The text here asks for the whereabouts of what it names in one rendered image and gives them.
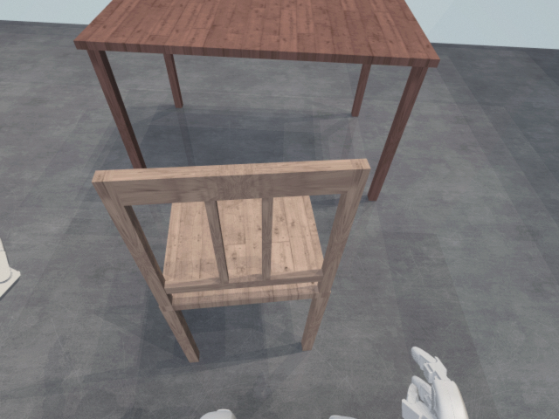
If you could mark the robot left hand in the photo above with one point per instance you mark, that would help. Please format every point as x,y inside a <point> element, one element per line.
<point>8,276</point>

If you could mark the chair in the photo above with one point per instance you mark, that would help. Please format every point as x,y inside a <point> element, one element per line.
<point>238,234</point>

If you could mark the robot right hand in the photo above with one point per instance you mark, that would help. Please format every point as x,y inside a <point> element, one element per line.
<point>442,400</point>

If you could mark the table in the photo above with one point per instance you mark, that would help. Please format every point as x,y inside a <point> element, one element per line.
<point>367,32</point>

